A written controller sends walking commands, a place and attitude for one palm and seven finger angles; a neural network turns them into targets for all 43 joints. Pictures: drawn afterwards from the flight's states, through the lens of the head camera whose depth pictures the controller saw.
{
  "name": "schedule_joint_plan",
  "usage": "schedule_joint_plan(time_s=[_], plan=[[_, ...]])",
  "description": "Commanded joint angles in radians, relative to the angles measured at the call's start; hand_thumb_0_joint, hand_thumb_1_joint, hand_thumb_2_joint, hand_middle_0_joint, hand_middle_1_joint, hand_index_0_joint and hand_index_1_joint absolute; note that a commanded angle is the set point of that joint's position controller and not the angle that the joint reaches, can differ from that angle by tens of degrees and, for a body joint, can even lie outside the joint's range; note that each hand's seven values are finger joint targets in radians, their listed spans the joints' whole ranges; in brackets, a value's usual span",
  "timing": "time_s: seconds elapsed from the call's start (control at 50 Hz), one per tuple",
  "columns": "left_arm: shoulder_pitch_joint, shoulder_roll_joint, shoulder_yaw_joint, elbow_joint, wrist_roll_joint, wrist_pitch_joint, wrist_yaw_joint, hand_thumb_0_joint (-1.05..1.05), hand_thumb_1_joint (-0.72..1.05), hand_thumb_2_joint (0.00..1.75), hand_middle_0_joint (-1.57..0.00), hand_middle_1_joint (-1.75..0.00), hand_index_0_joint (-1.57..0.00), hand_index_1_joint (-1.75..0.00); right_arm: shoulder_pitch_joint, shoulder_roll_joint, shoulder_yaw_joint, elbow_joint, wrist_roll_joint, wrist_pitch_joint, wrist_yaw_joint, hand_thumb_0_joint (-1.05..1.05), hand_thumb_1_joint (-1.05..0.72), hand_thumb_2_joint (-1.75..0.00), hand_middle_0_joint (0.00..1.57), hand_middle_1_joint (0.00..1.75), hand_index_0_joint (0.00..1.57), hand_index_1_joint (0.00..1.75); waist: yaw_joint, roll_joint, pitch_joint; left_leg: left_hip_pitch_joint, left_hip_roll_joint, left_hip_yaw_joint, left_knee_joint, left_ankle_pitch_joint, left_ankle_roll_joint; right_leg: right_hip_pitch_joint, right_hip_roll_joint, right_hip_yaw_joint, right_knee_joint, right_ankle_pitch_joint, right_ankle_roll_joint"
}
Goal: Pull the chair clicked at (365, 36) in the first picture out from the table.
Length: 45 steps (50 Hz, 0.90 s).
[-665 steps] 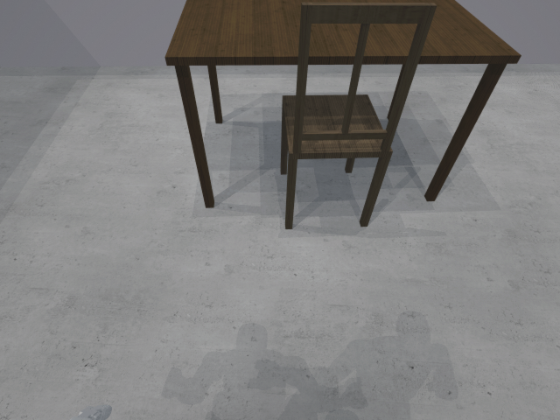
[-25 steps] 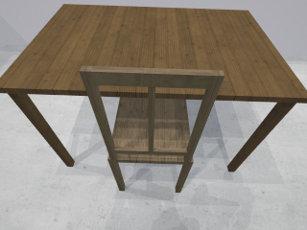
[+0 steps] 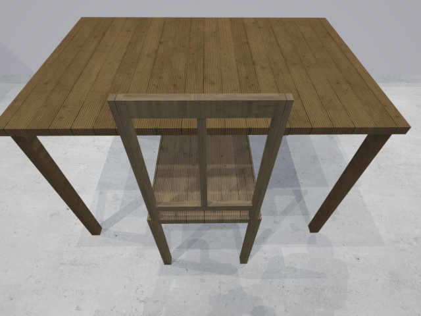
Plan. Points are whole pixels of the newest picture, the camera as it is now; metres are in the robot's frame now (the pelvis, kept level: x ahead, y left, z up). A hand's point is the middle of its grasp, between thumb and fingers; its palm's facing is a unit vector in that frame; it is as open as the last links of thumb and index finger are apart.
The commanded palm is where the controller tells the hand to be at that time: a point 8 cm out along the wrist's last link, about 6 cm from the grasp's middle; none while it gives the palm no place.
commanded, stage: come to a stop and stand still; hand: left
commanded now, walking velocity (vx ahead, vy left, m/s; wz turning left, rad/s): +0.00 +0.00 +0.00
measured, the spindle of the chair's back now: (203, 168) +0.48 +0.05 -0.05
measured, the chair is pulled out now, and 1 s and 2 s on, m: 0.00 0.00 0.00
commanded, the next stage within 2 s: look again from close up in 0.28 s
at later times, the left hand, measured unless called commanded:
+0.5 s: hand out of the picture -0.02 +0.17 -0.17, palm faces +0.01 -0.98 -0.19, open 7.4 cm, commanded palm none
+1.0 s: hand out of the picture -0.01 +0.16 -0.17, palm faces +0.02 -0.98 -0.18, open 7.4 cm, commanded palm none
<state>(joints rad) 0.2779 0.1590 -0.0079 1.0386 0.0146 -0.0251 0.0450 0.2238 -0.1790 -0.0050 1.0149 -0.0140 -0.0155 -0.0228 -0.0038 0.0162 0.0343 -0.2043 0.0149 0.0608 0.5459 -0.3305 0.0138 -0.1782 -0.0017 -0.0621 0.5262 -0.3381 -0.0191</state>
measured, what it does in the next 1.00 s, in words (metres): stands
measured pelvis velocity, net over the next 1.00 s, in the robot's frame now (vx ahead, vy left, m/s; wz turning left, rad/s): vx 0.00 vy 0.00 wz -0.01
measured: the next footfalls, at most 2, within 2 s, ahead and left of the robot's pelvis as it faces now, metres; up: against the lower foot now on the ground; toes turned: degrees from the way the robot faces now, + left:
none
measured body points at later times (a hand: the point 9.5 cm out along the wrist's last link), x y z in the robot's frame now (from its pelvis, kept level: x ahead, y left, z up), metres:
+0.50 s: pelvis -0.01 +0.00 +0.01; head +0.01 +0.00 +0.46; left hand -0.02 +0.22 -0.15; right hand -0.03 -0.21 -0.16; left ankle -0.02 +0.11 -0.73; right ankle -0.04 -0.11 -0.73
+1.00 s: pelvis +0.00 +0.00 +0.01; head +0.01 -0.01 +0.46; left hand -0.01 +0.21 -0.15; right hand +0.00 -0.23 -0.15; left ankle -0.02 +0.11 -0.73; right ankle -0.04 -0.11 -0.73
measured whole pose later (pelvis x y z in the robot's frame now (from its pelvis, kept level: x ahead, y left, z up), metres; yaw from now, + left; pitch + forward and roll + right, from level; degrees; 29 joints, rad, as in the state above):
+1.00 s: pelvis +0.00 +0.00 +0.01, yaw +0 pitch -1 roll +1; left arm 0.29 0.14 -0.02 1.12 0.01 -0.02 0.03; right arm 0.25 -0.15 0.01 1.14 -0.01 -0.02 -0.03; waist 0.01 -0.01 0.04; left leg -0.14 0.00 0.07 0.41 -0.26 0.01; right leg -0.15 -0.01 -0.05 0.45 -0.30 -0.02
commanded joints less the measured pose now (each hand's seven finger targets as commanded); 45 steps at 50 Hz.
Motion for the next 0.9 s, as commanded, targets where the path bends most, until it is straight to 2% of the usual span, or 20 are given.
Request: schedule_joint_plan(time_s=[0.0,0.06,0.08,0.1,0.16,0.18,0.26,0.28,0.34,0.38,0.46,0.5,0.54,0.6,0.66,0.7,0.76,0.8,0.86,0.88], plan=[[0.044,0.115,0.015,-0.056,-0.001,0.003,0.002,0.00,0.90,0.90,-0.20,-0.30,-0.20,-0.30,0.055,-0.088,-0.002,-0.045,0.003,-0.004,-0.001,0.00,-0.90,-0.90,0.20,0.30,0.20,0.30,-0.001,-0.016,0.049,-0.027,0.086,-0.097,-0.117,0.206,0.024,-0.037,-0.094,0.098,-0.095,0.186,-0.036],[0.035,0.123,0.013,-0.057,-0.001,0.012,-0.006,0.00,0.90,0.90,-0.20,-0.30,-0.20,-0.30,0.054,-0.094,0.000,-0.042,0.001,-0.001,0.005,0.00,-0.90,-0.90,0.20,0.30,0.20,0.30,0.002,-0.020,0.106,-0.061,0.072,-0.104,-0.176,0.031,0.027,-0.088,-0.086,0.113,-0.144,-0.020,-0.028],[0.031,0.126,0.014,-0.057,0.001,0.013,-0.008,0.00,0.90,0.90,-0.20,-0.30,-0.20,-0.30,0.055,-0.089,0.000,-0.036,0.000,0.001,0.007,0.00,-0.90,-0.90,0.20,0.30,0.20,0.30,0.002,-0.027,0.131,-0.080,0.069,-0.104,-0.194,-0.010,0.029,-0.100,-0.082,0.110,-0.156,-0.055,-0.029],[0.039,0.127,0.014,-0.057,0.001,0.013,-0.010,0.00,0.90,0.90,-0.20,-0.30,-0.20,-0.30,0.063,-0.096,0.001,-0.036,0.000,0.000,0.008,0.00,-0.90,-0.90,0.20,0.30,0.20,0.30,0.003,-0.013,0.117,-0.080,0.063,-0.109,-0.201,-0.034,0.028,-0.098,-0.085,0.118,-0.159,-0.075,-0.030],[0.048,0.128,0.014,-0.050,-0.001,0.009,-0.012,0.00,0.90,0.90,-0.20,-0.30,-0.20,-0.30,0.083,-0.097,0.004,-0.020,0.000,-0.006,0.009,0.00,-0.90,-0.90,0.20,0.30,0.20,0.30,0.004,-0.024,0.065,-0.052,0.063,-0.105,-0.204,0.003,0.029,-0.076,-0.090,0.115,-0.153,-0.040,-0.026],[0.051,0.126,0.014,-0.048,-0.001,0.008,-0.012,0.00,0.90,0.90,-0.20,-0.30,-0.20,-0.30,0.085,-0.089,0.004,-0.013,0.002,-0.008,0.007,0.00,-0.90,-0.90,0.20,0.30,0.20,0.30,0.008,-0.030,0.069,-0.051,0.066,-0.102,-0.209,0.003,0.031,-0.073,-0.090,0.110,-0.159,-0.035,-0.026],[0.062,0.121,0.009,-0.024,-0.006,0.003,-0.011,0.00,0.90,0.90,-0.20,-0.30,-0.20,-0.30,0.106,-0.088,0.010,0.019,0.005,-0.018,0.005,0.00,-0.90,-0.90,0.20,0.30,0.20,0.30,0.009,-0.005,0.015,-0.012,0.070,-0.098,-0.191,0.127,0.029,-0.038,-0.099,0.107,-0.138,0.080,-0.023],[0.065,0.119,0.009,-0.020,-0.005,0.002,-0.011,0.00,0.90,0.90,-0.20,-0.30,-0.20,-0.30,0.105,-0.078,0.010,0.025,0.007,-0.018,0.003,0.00,-0.90,-0.90,0.20,0.30,0.20,0.30,0.012,-0.021,0.030,-0.014,0.072,-0.096,-0.193,0.132,0.030,-0.037,-0.096,0.104,-0.142,0.090,-0.022],[0.077,0.112,0.006,0.004,-0.008,-0.001,-0.009,0.00,0.90,0.90,-0.20,-0.30,-0.20,-0.30,0.117,-0.079,0.013,0.050,0.009,-0.023,0.000,0.00,-0.90,-0.90,0.20,0.30,0.20,0.30,0.011,-0.002,-0.004,0.016,0.076,-0.093,-0.181,0.213,0.030,-0.015,-0.104,0.101,-0.124,0.179,-0.020],[0.081,0.105,0.006,0.016,-0.007,-0.002,-0.008,0.00,0.90,0.90,-0.20,-0.30,-0.20,-0.30,0.117,-0.067,0.013,0.064,0.011,-0.022,-0.003,0.00,-0.90,-0.90,0.20,0.30,0.20,0.30,0.014,-0.021,0.015,0.018,0.079,-0.087,-0.182,0.227,0.030,-0.016,-0.102,0.097,-0.126,0.202,-0.020],[0.088,0.097,0.004,0.037,-0.007,-0.003,-0.004,0.00,0.90,0.90,-0.20,-0.30,-0.20,-0.30,0.125,-0.063,0.013,0.085,0.011,-0.023,-0.006,0.00,-0.90,-0.90,0.20,0.30,0.20,0.30,0.009,-0.021,0.010,0.035,0.080,-0.083,-0.176,0.264,0.026,-0.012,-0.106,0.100,-0.121,0.246,-0.019],[0.091,0.091,0.004,0.045,-0.006,-0.002,-0.003,0.00,0.90,0.90,-0.20,-0.30,-0.20,-0.30,0.116,-0.058,0.012,0.091,0.012,-0.022,-0.007,0.00,-0.90,-0.90,0.20,0.30,0.20,0.30,0.011,-0.016,0.037,0.028,0.079,-0.080,-0.180,0.252,0.026,-0.024,-0.106,0.101,-0.129,0.242,-0.017],[0.095,0.090,0.004,0.050,-0.007,-0.004,-0.003,0.00,0.90,0.90,-0.20,-0.30,-0.20,-0.30,0.119,-0.057,0.012,0.093,0.011,-0.023,-0.007,0.00,-0.90,-0.90,0.20,0.30,0.20,0.30,0.010,-0.021,0.010,0.045,0.079,-0.079,-0.179,0.267,0.026,-0.011,-0.109,0.101,-0.126,0.260,-0.016],[0.096,0.084,0.003,0.054,-0.005,-0.004,-0.002,0.00,0.90,0.90,-0.20,-0.30,-0.20,-0.30,0.108,-0.052,0.010,0.097,0.011,-0.021,-0.009,0.00,-0.90,-0.90,0.20,0.30,0.20,0.30,0.010,-0.021,0.041,0.040,0.077,-0.080,-0.182,0.256,0.025,-0.027,-0.108,0.103,-0.134,0.258,-0.016],[0.096,0.081,0.003,0.057,-0.006,-0.004,-0.001,0.00,0.90,0.90,-0.20,-0.30,-0.20,-0.30,0.108,-0.051,0.011,0.103,0.010,-0.021,-0.010,0.00,-0.90,-0.90,0.20,0.30,0.20,0.30,0.008,-0.015,0.022,0.058,0.081,-0.081,-0.184,0.279,0.025,-0.019,-0.108,0.103,-0.132,0.269,-0.015],[0.096,0.079,0.004,0.061,-0.004,-0.004,-0.002,0.00,0.90,0.90,-0.20,-0.30,-0.20,-0.30,0.101,-0.048,0.011,0.104,0.011,-0.020,-0.010,0.00,-0.90,-0.90,0.20,0.30,0.20,0.30,0.010,-0.023,0.044,0.049,0.080,-0.079,-0.189,0.262,0.024,-0.027,-0.109,0.103,-0.140,0.260,-0.014],[0.097,0.082,0.006,0.060,-0.005,-0.004,-0.002,0.00,0.90,0.90,-0.20,-0.30,-0.20,-0.30,0.101,-0.052,0.012,0.102,0.010,-0.022,-0.011,0.00,-0.90,-0.90,0.20,0.30,0.20,0.30,0.010,-0.006,0.020,0.062,0.080,-0.080,-0.191,0.283,0.024,-0.010,-0.111,0.100,-0.139,0.275,-0.014],[0.098,0.081,0.005,0.061,-0.004,-0.004,-0.003,0.00,0.90,0.90,-0.20,-0.30,-0.20,-0.30,0.095,-0.052,0.012,0.100,0.011,-0.021,-0.011,0.00,-0.90,-0.90,0.20,0.30,0.20,0.30,0.012,-0.016,0.038,0.054,0.079,-0.080,-0.193,0.271,0.023,-0.018,-0.111,0.102,-0.145,0.274,-0.014],[0.098,0.082,0.005,0.061,-0.004,-0.005,-0.002,0.00,0.90,0.90,-0.20,-0.30,-0.20,-0.30,0.094,-0.053,0.011,0.100,0.010,-0.020,-0.011,0.00,-0.90,-0.90,0.20,0.30,0.20,0.30,0.010,-0.024,0.023,0.070,0.081,-0.080,-0.191,0.289,0.022,-0.010,-0.113,0.103,-0.145,0.299,-0.014],[0.098,0.083,0.004,0.061,-0.004,-0.005,-0.003,0.00,0.90,0.90,-0.20,-0.30,-0.20,-0.30,0.086,-0.048,0.011,0.101,0.012,-0.018,-0.011,0.00,-0.90,-0.90,0.20,0.30,0.20,0.30,0.014,-0.027,0.044,0.061,0.080,-0.077,-0.196,0.261,0.024,-0.018,-0.112,0.103,-0.155,0.276,-0.013]])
